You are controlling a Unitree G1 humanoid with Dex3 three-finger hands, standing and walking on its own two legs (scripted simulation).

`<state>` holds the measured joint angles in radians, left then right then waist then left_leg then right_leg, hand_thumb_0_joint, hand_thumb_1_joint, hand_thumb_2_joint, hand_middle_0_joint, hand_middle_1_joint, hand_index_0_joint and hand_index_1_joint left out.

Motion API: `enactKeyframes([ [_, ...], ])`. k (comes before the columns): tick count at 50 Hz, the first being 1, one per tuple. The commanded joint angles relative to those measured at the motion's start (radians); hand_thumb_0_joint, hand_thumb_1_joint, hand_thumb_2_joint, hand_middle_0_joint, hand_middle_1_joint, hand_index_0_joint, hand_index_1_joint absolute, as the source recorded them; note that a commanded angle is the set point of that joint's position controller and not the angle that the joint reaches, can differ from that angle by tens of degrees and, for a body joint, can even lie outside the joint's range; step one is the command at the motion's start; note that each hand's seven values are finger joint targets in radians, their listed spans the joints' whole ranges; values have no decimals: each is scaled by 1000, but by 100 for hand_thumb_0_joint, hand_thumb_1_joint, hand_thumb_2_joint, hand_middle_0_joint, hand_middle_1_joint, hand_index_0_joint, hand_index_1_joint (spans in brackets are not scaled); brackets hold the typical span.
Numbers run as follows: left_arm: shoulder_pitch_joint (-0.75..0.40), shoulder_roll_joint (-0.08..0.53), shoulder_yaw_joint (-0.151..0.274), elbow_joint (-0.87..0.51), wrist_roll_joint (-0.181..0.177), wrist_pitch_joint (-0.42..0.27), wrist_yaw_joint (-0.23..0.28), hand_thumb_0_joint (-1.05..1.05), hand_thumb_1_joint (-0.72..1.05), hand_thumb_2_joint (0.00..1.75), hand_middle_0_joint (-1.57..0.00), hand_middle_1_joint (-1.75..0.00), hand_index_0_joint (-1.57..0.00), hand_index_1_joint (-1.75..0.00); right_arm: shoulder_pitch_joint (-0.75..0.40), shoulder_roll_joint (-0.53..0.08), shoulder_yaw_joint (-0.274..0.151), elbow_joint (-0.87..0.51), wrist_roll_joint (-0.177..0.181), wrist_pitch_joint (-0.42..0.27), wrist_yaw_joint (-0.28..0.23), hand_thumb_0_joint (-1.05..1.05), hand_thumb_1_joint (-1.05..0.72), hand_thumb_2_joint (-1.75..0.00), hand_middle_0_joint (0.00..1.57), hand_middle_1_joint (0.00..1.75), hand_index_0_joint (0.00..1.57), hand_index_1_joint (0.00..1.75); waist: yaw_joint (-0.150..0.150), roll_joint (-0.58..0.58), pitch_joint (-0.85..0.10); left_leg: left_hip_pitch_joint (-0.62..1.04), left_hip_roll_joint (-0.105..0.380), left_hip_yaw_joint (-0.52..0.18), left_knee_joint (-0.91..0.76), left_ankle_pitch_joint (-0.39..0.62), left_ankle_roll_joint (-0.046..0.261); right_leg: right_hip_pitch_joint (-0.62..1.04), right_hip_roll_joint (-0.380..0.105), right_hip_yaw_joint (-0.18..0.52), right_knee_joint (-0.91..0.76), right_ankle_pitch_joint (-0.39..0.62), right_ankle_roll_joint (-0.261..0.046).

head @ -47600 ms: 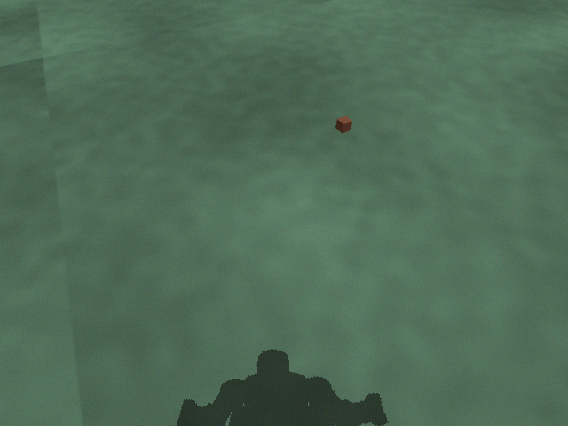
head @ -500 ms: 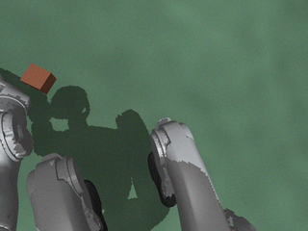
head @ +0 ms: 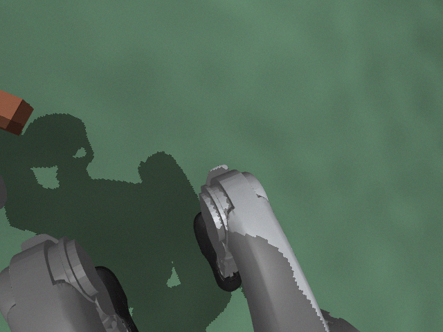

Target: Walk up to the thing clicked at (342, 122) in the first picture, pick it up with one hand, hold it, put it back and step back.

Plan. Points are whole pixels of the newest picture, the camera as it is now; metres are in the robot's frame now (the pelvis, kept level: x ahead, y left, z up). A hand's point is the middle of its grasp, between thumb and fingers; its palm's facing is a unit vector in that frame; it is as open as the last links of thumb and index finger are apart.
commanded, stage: rise first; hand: left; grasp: from above
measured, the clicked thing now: (3, 111) +0.56 +0.23 -0.29
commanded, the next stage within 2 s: none
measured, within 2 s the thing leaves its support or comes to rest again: neither
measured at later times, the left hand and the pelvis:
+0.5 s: hand out of the picture +0.53 +0.26 -0.17, palm faces -0.26 -0.32 -0.91, open 13.1 cm; pelvis +0.00 +0.00 +0.00, yaw -1 degrees
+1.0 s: hand out of the picture +0.53 +0.27 -0.18, palm faces -0.28 -0.32 -0.91, open 13.0 cm; pelvis +0.00 +0.00 +0.00, yaw -2 degrees
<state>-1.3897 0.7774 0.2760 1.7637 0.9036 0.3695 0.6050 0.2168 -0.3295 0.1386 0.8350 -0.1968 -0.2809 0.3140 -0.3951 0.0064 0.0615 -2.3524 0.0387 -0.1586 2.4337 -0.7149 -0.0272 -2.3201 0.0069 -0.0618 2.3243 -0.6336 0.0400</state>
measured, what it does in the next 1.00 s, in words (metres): stands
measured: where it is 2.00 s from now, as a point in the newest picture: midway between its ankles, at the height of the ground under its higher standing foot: (174, 292)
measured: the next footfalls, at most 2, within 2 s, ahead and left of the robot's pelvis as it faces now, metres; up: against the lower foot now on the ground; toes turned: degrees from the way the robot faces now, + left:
none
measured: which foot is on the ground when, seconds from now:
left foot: down 0.00-1.00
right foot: down 0.00-1.00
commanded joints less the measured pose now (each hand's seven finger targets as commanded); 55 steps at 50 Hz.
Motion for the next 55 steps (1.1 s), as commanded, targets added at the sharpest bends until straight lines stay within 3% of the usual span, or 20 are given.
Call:
enactKeyframes([
  [1, -370, 198, -43, -156, 35, 7, 36, 0, -41, 86, -24, -93, -24, -92, 283, -280, -57, 26, 5, 9, 11, 0, -91, -90, 20, 30, 20, 30, -55, 388, -748, 480, -7, 96, -218, 266, 35, 484, 42, -114, -212, 264, -57],
  [7, -346, 203, -60, -150, 31, 25, 12, 0, -40, 85, -24, -93, -25, -92, 275, -292, -50, 6, 14, 23, 11, 0, -91, -90, 20, 30, 20, 30, -49, 398, -714, 451, -5, 89, -228, 250, 36, 462, 49, -121, -209, 248, -60],
  [9, -357, 197, -69, -158, 34, 22, 7, 0, -48, 92, -25, -89, -22, -92, 279, -295, -45, 3, 17, 25, 6, 0, -91, -90, 20, 30, 20, 30, -58, 404, -714, 459, -5, 84, -225, 264, 34, 462, 49, -123, -202, 263, -62],
  [11, -340, 189, -83, -145, 35, 22, 1, 0, -43, 88, -26, -90, -25, -91, 286, -296, -41, 4, 14, 26, 7, 0, -91, -90, 20, 30, 20, 30, -70, 357, -708, 436, -6, 80, -220, 261, 39, 482, 51, -125, -205, 267, -56],
  [15, -368, 202, -73, -136, 36, 21, 13, 0, -42, 86, -26, -90, -25, -90, 282, -303, -37, -5, 16, 25, 1, 0, -91, -90, 20, 30, 20, 30, -70, 392, -689, 449, -5, 75, -230, 234, 33, 444, 51, -130, -207, 239, -61],
  [16, -359, 186, -84, -129, 37, 23, 8, 0, -39, 85, -28, -88, -27, -89, 285, -298, -34, -4, 10, 25, 1, 0, -91, -90, 20, 30, 20, 30, -92, 382, -675, 444, -7, 75, -228, 233, 34, 443, 49, -134, -208, 237, -59],
  [24, -382, 201, -100, -135, 28, 17, 5, 0, -38, 84, -28, -87, -28, -88, 276, -310, -14, -17, 6, 22, -10, 0, -91, -90, 20, 30, 20, 30, -102, 390, -666, 438, -5, 75, -223, 213, 35, 459, 51, -134, -216, 225, -57],
  [27, -392, 224, -102, -146, 40, 16, 2, 0, -37, 83, -30, -86, -29, -87, 282, -314, -5, -22, 3, 23, -13, 0, -91, -90, 20, 30, 20, 30, -106, 396, -686, 440, -5, 76, -224, 229, 34, 485, 50, -134, -215, 241, -56],
  [31, -399, 239, -110, -158, 25, 16, -2, 0, -38, 85, -29, -87, -28, -88, 269, -314, -1, -30, 4, 22, -21, 0, -91, -90, 20, 30, 20, 30, -100, 386, -676, 406, -4, 82, -225, 190, 40, 510, 55, -126, -234, 216, -52],
  [34, -398, 254, -98, -231, 31, 21, -8, 0, -39, 85, -30, -85, -28, -86, 275, -313, -2, -41, 11, 23, -19, 0, -91, -90, 20, 30, 20, 30, -89, 426, -740, 472, -2, 79, -224, 255, 33, 522, 53, -132, -217, 267, -56],
  [35, -402, 262, -93, -215, 38, 30, -3, 0, -40, 86, -28, -87, -26, -88, 271, -318, -3, -42, 14, 27, -19, 0, -91, -90, 20, 30, 20, 30, -71, 451, -772, 506, 5, 76, -226, 279, 27, 524, 58, -136, -209, 285, -62],
  [37, -367, 231, -114, -185, 36, 37, -11, 0, -39, 84, -29, -85, -27, -86, 261, -306, 3, -49, 11, 31, -17, 0, -91, -90, 20, 30, 20, 30, -89, 420, -717, 471, 2, 78, -220, 269, 33, 516, 58, -134, -213, 286, -57],
  [38, -368, 265, -95, -217, 45, 37, -12, 0, -42, 88, -27, -85, -25, -87, 275, -319, -1, -46, 16, 34, -18, 0, -90, -90, 20, 30, 20, 30, -79, 424, -740, 465, 3, 78, -220, 283, 34, 531, 58, -133, -215, 300, -55],
  [39, -325, 244, -109, -151, 37, 44, -17, 0, -40, 86, -29, -84, -27, -86, 257, -313, 2, -49, 16, 36, -19, 0, -91, -90, 20, 30, 20, 30, -78, 389, -699, 424, 3, 79, -221, 255, 39, 522, 63, -130, -221, 278, -54],
  [40, -341, 261, -97, -199, 34, 39, -22, 0, -39, 86, -30, -83, -28, -85, 265, -312, 0, -53, 20, 34, -22, 0, -90, -90, 20, 30, 20, 30, -74, 392, -706, 423, 1, 78, -219, 252, 41, 514, 60, -128, -224, 271, -52],
  [44, -296, 228, -119, -173, 19, 43, -43, 0, -37, 84, -30, -85, -28, -86, 267, -307, 1, -56, 15, 38, -19, 0, -90, -90, 20, 30, 20, 30, -71, 362, -675, 415, 4, 77, -225, 266, 41, 535, 63, -130, -223, 283, -52],
  [45, -324, 256, -104, -205, 26, 37, -40, 0, -37, 84, -29, -86, -28, -87, 284, -312, 2, -52, 15, 37, -21, 0, -90, -90, 20, 30, 20, 30, -72, 375, -705, 424, 4, 75, -227, 277, 40, 549, 63, -131, -220, 294, -52],
  [48, -325, 203, -130, -166, 15, 36, -42, 0, -34, 82, -31, -84, -30, -85, 277, -307, 3, -53, 13, 34, -24, 0, -90, -90, 20, 30, 20, 30, -93, 366, -663, 421, 4, 69, -225, 245, 39, 508, 63, -135, -222, 265, -54],
  [51, -357, 236, -121, -203, 19, 18, -39, 0, -34, 82, -31, -84, -30, -85, 278, -308, 2, -44, 16, 24, -33, 0, -90, -90, 20, 30, 20, 30, -87, 372, -657, 414, 1, 68, -233, 204, 39, 490, 59, -137, -229, 221, -54],
  [55, -383, 191, -143, -229, 31, 5, -40, 0, -36, 84, -30, -86, -29, -87, 281, -307, -3, -41, 13, 18, -38, 0, -90, -90, 20, 30, 20, 30, -91, 428, -694, 494, 4, 69, -239, 222, 25, 488, 58, -145, -216, 235, -64],
])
